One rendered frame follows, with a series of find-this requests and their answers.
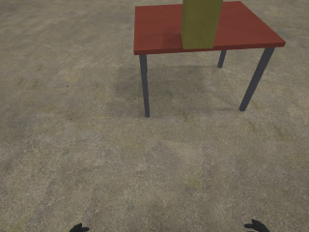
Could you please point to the robot right hand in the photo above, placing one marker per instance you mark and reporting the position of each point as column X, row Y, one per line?
column 256, row 225

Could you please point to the table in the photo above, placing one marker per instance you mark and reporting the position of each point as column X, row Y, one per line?
column 157, row 30

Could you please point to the carton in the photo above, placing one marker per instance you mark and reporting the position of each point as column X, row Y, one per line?
column 199, row 23

